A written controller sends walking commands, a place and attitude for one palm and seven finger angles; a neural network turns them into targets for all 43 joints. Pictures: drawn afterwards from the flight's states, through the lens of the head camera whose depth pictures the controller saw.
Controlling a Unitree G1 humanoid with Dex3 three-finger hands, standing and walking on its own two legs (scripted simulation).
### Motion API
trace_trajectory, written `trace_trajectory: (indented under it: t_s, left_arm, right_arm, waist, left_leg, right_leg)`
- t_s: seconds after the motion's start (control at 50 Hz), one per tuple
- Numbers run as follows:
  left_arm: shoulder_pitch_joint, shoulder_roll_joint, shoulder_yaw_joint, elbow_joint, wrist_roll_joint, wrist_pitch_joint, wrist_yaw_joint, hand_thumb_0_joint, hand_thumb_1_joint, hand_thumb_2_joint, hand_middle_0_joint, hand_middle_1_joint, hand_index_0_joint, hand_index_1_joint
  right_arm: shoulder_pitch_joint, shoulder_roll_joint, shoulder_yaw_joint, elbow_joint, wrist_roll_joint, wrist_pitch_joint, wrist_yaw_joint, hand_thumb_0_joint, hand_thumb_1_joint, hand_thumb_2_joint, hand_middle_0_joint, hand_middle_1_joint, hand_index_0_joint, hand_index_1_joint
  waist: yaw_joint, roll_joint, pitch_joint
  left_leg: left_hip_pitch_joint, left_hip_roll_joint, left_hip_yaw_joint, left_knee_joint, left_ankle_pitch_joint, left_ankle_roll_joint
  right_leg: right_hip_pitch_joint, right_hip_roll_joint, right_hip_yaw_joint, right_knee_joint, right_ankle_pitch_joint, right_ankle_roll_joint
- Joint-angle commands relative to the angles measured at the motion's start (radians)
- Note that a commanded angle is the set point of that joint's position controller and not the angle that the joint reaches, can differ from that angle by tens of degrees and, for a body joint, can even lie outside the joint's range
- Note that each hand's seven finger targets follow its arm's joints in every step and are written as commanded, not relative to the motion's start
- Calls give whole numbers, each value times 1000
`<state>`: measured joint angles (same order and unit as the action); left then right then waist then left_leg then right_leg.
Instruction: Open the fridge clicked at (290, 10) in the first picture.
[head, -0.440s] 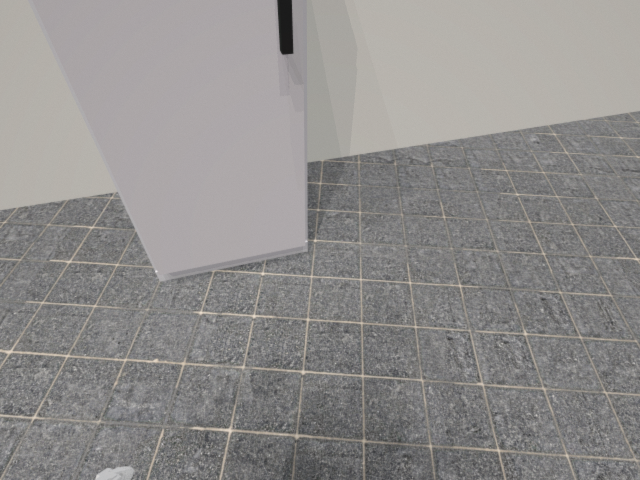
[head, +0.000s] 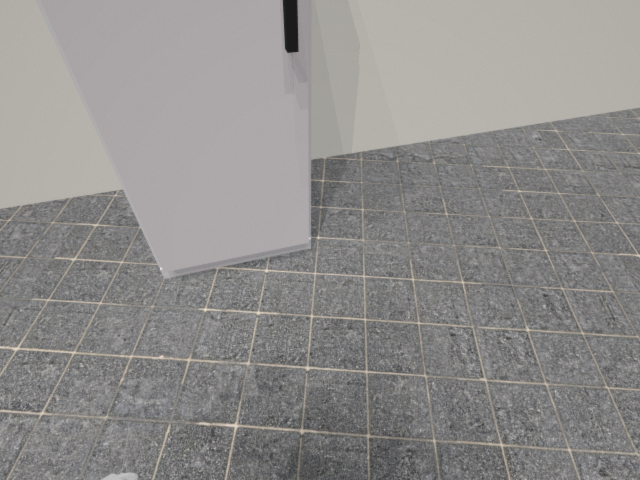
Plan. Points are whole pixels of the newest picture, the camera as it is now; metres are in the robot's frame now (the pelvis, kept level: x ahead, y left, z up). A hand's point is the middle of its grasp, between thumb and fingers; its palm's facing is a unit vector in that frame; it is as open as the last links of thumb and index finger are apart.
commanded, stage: stand and wait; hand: right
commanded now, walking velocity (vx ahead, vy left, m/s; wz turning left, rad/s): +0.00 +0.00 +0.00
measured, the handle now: out of the picture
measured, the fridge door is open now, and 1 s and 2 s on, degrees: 0 0 0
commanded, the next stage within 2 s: look at it before walking up in 0.38 s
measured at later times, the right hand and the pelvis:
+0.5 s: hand out of the picture +0.08 -0.24 -0.15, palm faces -0.03 +0.94 -0.34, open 7.4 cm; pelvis +0.00 +0.01 +0.00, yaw +0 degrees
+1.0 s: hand out of the picture +0.08 -0.24 -0.15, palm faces -0.03 +0.94 -0.33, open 7.4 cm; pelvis +0.00 +0.01 +0.00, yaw +0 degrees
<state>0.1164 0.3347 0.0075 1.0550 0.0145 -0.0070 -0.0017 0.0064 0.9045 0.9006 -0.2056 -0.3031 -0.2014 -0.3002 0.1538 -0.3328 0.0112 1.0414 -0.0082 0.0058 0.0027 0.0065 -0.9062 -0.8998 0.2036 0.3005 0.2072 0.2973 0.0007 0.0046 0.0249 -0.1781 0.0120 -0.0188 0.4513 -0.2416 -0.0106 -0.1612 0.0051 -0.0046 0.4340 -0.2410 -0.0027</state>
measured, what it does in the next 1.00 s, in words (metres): stands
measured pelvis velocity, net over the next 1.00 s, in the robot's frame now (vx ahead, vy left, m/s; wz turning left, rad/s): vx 0.00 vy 0.01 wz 0.00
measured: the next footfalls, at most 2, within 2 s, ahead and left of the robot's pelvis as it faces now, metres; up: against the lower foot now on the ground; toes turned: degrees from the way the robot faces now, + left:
left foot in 1.78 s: +0.33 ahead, +0.12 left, +0.00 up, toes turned +17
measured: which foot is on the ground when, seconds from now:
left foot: down 0.00-1.00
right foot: down 0.00-1.00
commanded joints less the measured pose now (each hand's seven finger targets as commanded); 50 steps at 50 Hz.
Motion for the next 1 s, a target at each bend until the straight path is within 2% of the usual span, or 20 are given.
trace_trajectory:
  t_s: [0.0, 0.16, 0.32, 0.44, 0.68, 0.86, 0.98]
  left_arm:
    - [-64, 205, 38, -62, -2, -27, 14, 0, 900, 900, -200, -300, -200, -300]
    - [-50, 208, 35, -34, -4, -25, 13, 0, 900, 900, -200, -300, -200, -300]
    - [-45, 213, 31, -16, -3, -27, 12, 0, 900, 900, -200, -300, -200, -300]
    - [-40, 211, 32, -13, -5, -26, 12, 0, 900, 900, -200, -300, -200, -300]
    - [-48, 207, 31, -9, -4, -26, 14, 0, 900, 900, -200, -300, -200, -300]
    - [-47, 206, 31, -7, -6, -24, 14, 0, 900, 900, -200, -300, -200, -300]
    - [-50, 212, 30, -6, -6, -28, 15, 0, 900, 900, -200, -300, -200, -300]
  right_arm:
    - [-65, -214, -46, -63, -2, -33, -15, 0, -900, -900, 200, 300, 200, 300]
    - [-65, -220, -47, -39, -2, -35, -15, 0, -900, -900, 200, 300, 200, 300]
    - [-71, -220, -46, -31, -2, -33, -14, 0, -900, -900, 200, 300, 200, 300]
    - [-70, -219, -45, -32, -2, -37, -16, 0, -900, -900, 200, 300, 200, 300]
    - [-71, -216, -47, -28, -3, -35, -15, 0, -900, -900, 200, 300, 200, 300]
    - [-66, -218, -47, -25, -3, -39, -15, 0, -900, -900, 200, 300, 200, 300]
    - [-62, -215, -46, -21, -2, -38, -15, 0, -900, -900, 200, 300, 200, 300]
  waist:
    - [1, -6, -59]
    - [1, 12, -50]
    - [0, 1, -34]
    - [1, 12, -57]
    - [0, -2, -33]
    - [4, 10, -54]
    - [1, -3, -66]
  left_leg:
    - [5, 102, -100, -83, 140, 48]
    - [13, 107, -107, -104, 129, 50]
    - [7, 103, -109, -120, 89, 46]
    - [19, 105, -110, -122, 131, 48]
    - [13, 105, -108, -134, 128, 45]
    - [26, 109, -114, -139, 163, 47]
    - [40, 106, -100, -127, 198, 44]
  right_leg:
    - [12, -113, 92, -89, 135, -32]
    - [9, -115, 90, -100, 123, -26]
    - [5, -117, 100, -121, 102, -26]
    - [26, -119, 97, -111, 137, -24]
    - [24, -120, 94, -126, 132, -21]
    - [42, -120, 91, -114, 152, -18]
    - [55, -126, 92, -123, 185, -19]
